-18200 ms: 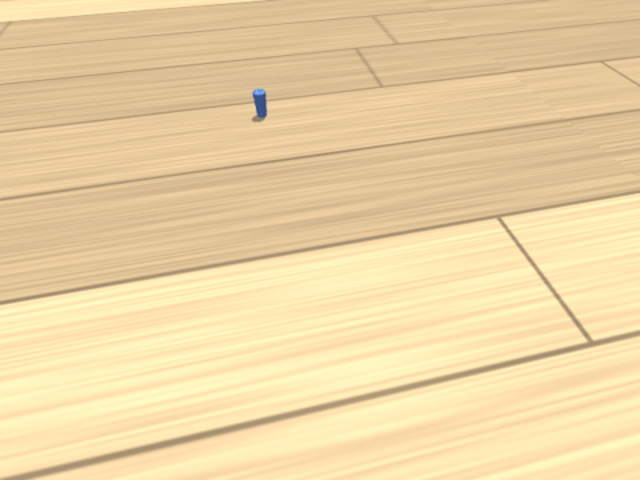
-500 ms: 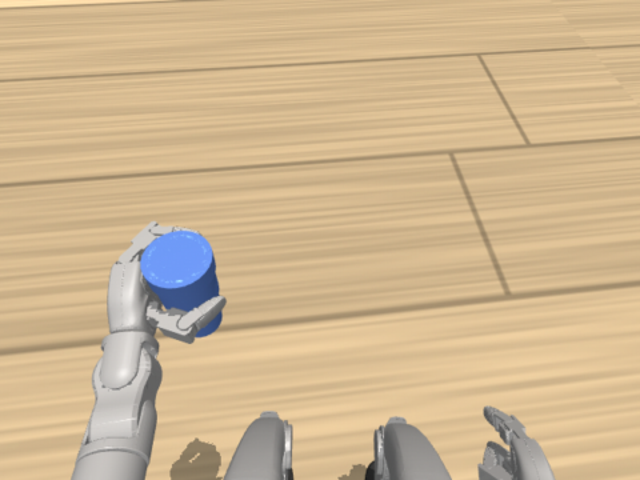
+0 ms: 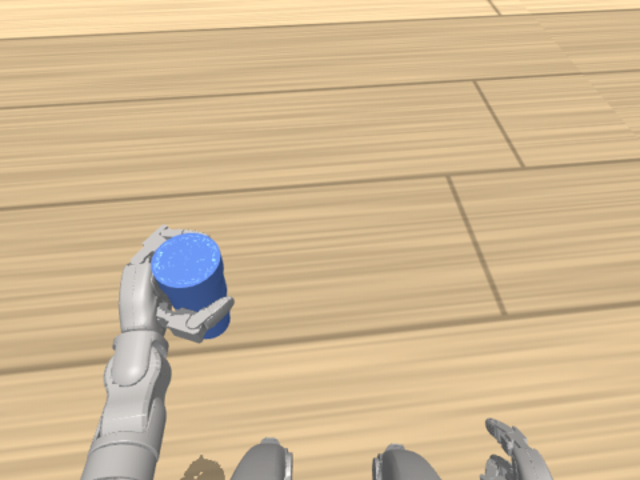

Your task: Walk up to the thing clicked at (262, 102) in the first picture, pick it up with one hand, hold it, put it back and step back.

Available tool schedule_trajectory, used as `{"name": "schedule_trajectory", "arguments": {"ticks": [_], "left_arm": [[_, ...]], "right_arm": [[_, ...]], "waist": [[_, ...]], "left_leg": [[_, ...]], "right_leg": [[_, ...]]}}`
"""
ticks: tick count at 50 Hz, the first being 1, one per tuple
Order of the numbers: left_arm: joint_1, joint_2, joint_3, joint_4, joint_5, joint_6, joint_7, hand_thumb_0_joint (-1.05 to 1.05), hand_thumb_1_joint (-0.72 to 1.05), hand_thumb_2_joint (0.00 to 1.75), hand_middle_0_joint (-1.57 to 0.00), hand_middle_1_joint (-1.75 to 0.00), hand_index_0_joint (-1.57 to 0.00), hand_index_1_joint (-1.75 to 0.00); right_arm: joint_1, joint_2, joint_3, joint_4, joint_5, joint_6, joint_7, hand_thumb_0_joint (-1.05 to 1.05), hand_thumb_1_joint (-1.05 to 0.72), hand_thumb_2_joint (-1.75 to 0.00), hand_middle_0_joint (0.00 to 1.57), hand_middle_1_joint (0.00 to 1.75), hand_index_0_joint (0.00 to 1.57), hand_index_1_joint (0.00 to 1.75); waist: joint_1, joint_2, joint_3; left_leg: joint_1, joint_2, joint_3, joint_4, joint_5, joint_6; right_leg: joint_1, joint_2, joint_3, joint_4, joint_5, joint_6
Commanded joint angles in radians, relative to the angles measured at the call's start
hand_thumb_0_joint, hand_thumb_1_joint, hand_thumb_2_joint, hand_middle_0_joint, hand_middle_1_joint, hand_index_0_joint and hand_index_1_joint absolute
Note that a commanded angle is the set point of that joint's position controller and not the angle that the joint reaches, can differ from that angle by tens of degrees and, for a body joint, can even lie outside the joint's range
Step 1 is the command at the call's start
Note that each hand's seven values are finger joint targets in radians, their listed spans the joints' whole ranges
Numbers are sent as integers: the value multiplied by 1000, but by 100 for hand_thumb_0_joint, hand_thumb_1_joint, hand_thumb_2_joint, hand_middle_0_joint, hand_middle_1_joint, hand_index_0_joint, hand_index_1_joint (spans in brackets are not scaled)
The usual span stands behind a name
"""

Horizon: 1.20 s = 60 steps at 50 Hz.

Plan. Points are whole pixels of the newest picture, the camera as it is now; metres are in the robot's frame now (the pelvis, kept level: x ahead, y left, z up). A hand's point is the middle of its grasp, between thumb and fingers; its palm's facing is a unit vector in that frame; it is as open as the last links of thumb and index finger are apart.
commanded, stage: lift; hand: left
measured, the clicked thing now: (199, 293) +0.33 +0.18 +0.02
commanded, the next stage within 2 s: hold in 0.22 s
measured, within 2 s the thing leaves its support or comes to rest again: neither
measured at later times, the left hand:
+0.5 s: hand (201, 277) +0.33 +0.17 +0.06, palm faces +0.13 -0.99 +0.01, open 10.3 cm
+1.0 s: hand (197, 271) +0.33 +0.17 +0.07, palm faces +0.14 -0.99 +0.01, open 10.3 cm
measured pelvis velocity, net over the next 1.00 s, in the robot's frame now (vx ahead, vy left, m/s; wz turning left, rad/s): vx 0.00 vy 0.00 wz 0.00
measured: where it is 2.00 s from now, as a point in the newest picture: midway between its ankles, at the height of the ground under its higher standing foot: outside the picture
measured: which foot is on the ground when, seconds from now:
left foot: down 0.00-1.00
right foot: down 0.00-1.00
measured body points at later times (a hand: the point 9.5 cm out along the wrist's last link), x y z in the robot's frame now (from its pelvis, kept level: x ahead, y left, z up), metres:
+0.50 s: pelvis +0.00 +0.00 +0.01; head +0.05 +0.00 +0.46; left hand +0.32 +0.22 +0.06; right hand +0.13 -0.25 -0.10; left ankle +0.02 +0.12 -0.68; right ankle +0.02 -0.13 -0.68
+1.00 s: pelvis +0.00 +0.00 +0.02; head +0.05 +0.01 +0.47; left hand +0.32 +0.22 +0.07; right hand +0.14 -0.24 -0.09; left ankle +0.02 +0.12 -0.68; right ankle +0.02 -0.13 -0.68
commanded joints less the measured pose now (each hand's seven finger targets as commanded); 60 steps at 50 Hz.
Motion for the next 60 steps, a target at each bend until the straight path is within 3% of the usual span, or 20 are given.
{"name": "schedule_trajectory", "arguments": {"ticks": [1,6,7,8,10,12,16,21,26,28,36,38,40,45,50,51,55,58,59,60], "left_arm": [[-264,128,47,-227,-13,-92,-5,0,7,124,-122,-137,-124,-137],[-269,133,58,-230,-15,-95,-5,0,9,122,-121,-135,-123,-136],[-275,118,46,-216,-16,-96,-8,0,9,124,-122,-137,-124,-138],[-300,135,55,-265,-15,-104,-4,0,9,124,-121,-136,-123,-137],[-266,133,62,-219,-14,-102,-1,0,8,124,-122,-137,-124,-138],[-281,113,38,-232,-16,-105,-5,0,9,125,-123,-138,-125,-139],[-311,135,56,-243,-16,-106,-4,0,7,123,-122,-137,-124,-137],[-295,124,49,-232,-12,-102,7,0,8,122,-120,-135,-121,-137],[-319,112,29,-257,-6,-107,15,0,8,121,-120,-135,-121,-137],[-290,121,43,-245,-4,-101,17,0,7,121,-120,-134,-120,-136],[-283,101,24,-259,0,-86,30,0,10,121,-119,-134,-120,-136],[-287,123,51,-252,3,-84,33,0,9,120,-120,-135,-121,-136],[-299,90,11,-263,3,-82,31,0,10,121,-120,-135,-120,-136],[-259,91,32,-191,-1,-70,28,0,9,121,-121,-136,-122,-137],[-303,89,7,-240,8,-80,26,0,11,120,-120,-134,-121,-135],[-321,106,18,-267,9,-87,28,0,12,120,-121,-135,-122,-136],[-330,108,27,-280,2,-96,33,0,13,122,-123,-137,-123,-138],[-301,70,-10,-246,4,-87,31,0,12,122,-122,-136,-122,-138],[-262,75,5,-180,4,-80,29,0,11,121,-122,-136,-122,-137],[-306,77,-4,-225,5,-84,29,0,11,121,-122,-136,-123,-137]], "right_arm": [[1,-139,-51,-103,-3,-39,-7,0,-91,-90,20,30,20,30],[-2,-135,-50,-107,-5,-34,-7,0,-90,-90,20,30,20,30],[-5,-137,-49,-106,-5,-36,-7,0,-91,-90,20,30,20,30],[-5,-132,-48,-106,-7,-36,-4,0,-90,-90,20,30,20,30],[-12,-136,-49,-109,-2,-33,-6,0,-90,-90,20,30,20,30],[-14,-133,-48,-108,-4,-36,-4,0,-91,-90,20,30,20,30],[-8,-136,-48,-105,-5,-32,-6,0,-91,-90,20,30,20,30],[-10,-134,-49,-105,-5,-29,-6,0,-90,-90,20,30,20,30],[-31,-128,-46,-109,-4,-33,-4,0,-90,-90,20,30,20,30],[-34,-131,-47,-112,-4,-34,-8,0,-90,-90,20,30,20,30],[-20,-130,-48,-105,-3,-31,-6,0,-90,-90,20,30,20,30],[-14,-128,-49,-102,-5,-29,-4,0,-90,-90,20,30,20,30],[-25,-125,-46,-109,-3,-30,-2,0,-91,-90,20,30,20,30],[-16,-129,-50,-95,-3,-30,-1,0,-90,-90,20,30,20,30],[-14,-132,-53,-94,-7,-32,3,0,-90,-90,20,30,20,30],[-13,-130,-53,-96,-8,-32,5,0,-90,-90,20,30,20,30],[-28,-129,-47,-109,-3,-33,6,0,-90,-90,20,30,20,30],[-27,-133,-51,-104,-2,-37,7,0,-90,-90,20,30,20,30],[-31,-137,-52,-98,-1,-37,6,0,-91,-91,20,30,20,30],[-38,-131,-50,-104,-2,-41,5,0,-90,-90,20,30,20,30]], "waist": [[0,23,-319],[2,5,-315],[-14,-5,-288],[2,24,-314],[5,11,-282],[-5,7,-288],[-3,12,-294],[-2,-1,-292],[1,20,-268],[2,-2,-271],[1,9,-273],[4,8,-285],[-5,12,-257],[-5,-14,-233],[-7,17,-263],[4,40,-277],[5,24,-261],[-4,20,-240],[-6,-11,-197],[-5,-9,-214]], "left_leg": [[221,-19,-13,-165,251,1],[223,-26,3,-175,249,6],[225,-24,-1,-181,234,7],[229,-24,-3,-189,245,3],[235,-24,0,-202,211,3],[242,-25,0,-202,220,5],[254,-25,0,-209,239,5],[257,-29,12,-217,256,7],[281,-28,6,-248,197,3],[279,-30,12,-245,212,8],[317,-26,9,-255,285,3],[316,-25,5,-260,296,3],[328,-24,7,-265,291,2],[310,-23,3,-269,277,5],[341,-22,2,-272,309,1],[349,-22,-1,-274,323,-3],[352,-18,-7,-297,272,-3],[347,-16,-9,-303,254,-5],[319,-17,-7,-301,234,1],[315,-20,0,-295,232,4]], "right_leg": [[163,26,10,-133,272,-24],[213,22,21,-165,290,-15],[193,25,20,-167,275,-16],[211,24,15,-162,281,-18],[202,24,16,-177,246,-18],[208,24,17,-181,260,-16],[225,24,19,-192,277,-16],[256,20,26,-209,307,-10],[242,22,19,-225,238,-16],[264,20,24,-235,260,-10],[285,24,19,-236,324,-13],[303,27,14,-235,331,-13],[289,26,16,-241,326,-13],[282,27,13,-251,310,-13],[286,27,12,-240,334,-17],[294,28,10,-238,336,-20],[294,32,3,-246,285,-21],[279,34,1,-251,271,-22],[267,32,4,-258,256,-19],[270,28,10,-265,264,-17]]}}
